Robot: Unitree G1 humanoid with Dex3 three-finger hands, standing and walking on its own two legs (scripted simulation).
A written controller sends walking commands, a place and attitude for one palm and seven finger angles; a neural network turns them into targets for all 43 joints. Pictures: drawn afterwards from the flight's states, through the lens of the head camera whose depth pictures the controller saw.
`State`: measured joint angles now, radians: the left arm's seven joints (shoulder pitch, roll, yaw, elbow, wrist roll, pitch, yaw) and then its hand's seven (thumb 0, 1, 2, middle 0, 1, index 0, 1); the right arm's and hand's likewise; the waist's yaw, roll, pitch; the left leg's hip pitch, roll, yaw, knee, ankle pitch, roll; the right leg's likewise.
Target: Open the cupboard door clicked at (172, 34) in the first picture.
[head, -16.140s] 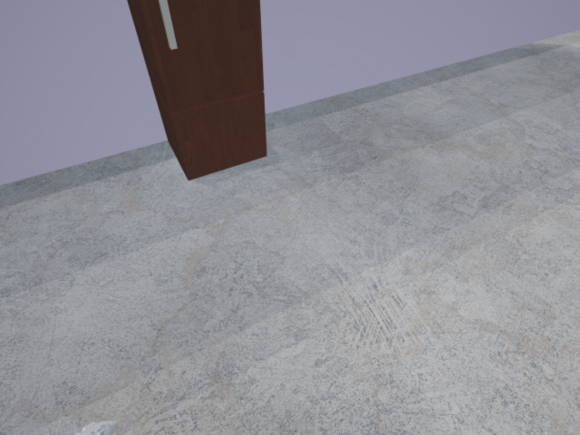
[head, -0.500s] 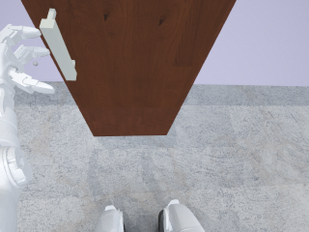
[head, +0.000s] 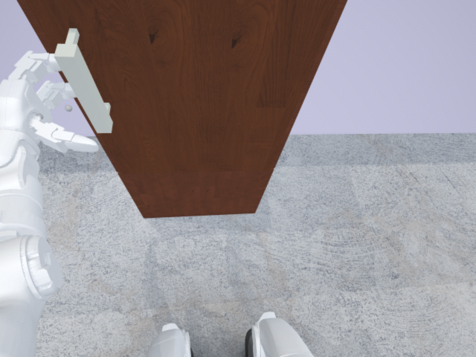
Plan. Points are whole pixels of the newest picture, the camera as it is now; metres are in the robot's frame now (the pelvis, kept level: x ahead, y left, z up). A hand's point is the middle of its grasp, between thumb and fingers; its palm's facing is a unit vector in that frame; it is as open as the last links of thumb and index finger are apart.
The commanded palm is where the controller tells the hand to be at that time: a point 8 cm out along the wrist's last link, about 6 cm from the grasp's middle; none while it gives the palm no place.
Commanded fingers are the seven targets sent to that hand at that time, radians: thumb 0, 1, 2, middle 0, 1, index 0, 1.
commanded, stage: slide the fingers in behind the handle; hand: left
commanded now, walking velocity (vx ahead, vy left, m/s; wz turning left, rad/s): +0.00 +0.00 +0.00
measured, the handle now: (90, 85) +0.55 +0.20 +0.07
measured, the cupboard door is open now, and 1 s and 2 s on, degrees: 0 0 1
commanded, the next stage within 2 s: close the thumb around the handle in 1.20 s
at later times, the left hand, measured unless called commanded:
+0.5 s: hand (93, 107) +0.50 +0.19 +0.08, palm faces -0.02 -1.00 -0.02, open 13.9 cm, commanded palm +0.48 +0.23 +0.08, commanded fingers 0.00 -0.50 0.30 -0.30 -1.20 -0.30 -1.20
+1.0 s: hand (101, 108) +0.50 +0.18 +0.07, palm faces +0.00 -1.00 -0.02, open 13.8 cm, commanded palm +0.48 +0.21 +0.08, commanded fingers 0.00 -0.50 0.30 -0.30 -1.20 -0.30 -1.20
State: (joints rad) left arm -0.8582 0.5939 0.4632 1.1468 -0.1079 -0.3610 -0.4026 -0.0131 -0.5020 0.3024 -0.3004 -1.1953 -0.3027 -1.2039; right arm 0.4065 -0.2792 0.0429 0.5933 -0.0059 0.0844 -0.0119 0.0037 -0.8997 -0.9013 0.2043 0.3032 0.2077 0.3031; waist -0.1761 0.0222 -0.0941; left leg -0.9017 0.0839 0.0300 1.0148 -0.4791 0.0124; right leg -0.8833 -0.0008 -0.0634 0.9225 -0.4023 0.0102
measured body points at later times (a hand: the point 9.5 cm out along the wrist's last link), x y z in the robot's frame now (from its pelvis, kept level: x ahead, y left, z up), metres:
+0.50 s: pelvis +0.00 +0.00 +0.00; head +0.13 +0.02 +0.43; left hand +0.50 +0.25 +0.08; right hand +0.01 -0.26 -0.11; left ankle -0.01 +0.11 -0.68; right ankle +0.02 -0.13 -0.68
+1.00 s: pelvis +0.00 -0.01 -0.01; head +0.13 +0.01 +0.42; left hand +0.50 +0.24 +0.08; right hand +0.01 -0.27 -0.12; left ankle -0.01 +0.11 -0.68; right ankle +0.02 -0.13 -0.68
